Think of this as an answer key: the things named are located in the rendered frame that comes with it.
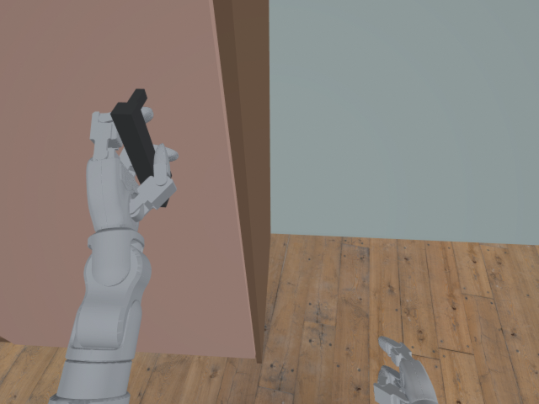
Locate handle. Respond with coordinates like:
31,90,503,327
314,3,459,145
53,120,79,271
110,88,172,207

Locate robot right hand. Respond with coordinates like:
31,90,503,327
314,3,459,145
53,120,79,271
373,336,438,404

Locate wardrobe door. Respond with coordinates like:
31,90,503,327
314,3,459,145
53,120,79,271
0,0,256,359

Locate robot left hand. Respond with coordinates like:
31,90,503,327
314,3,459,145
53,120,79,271
86,107,179,232

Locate robot left forearm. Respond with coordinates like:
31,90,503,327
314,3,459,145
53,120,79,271
48,227,152,404

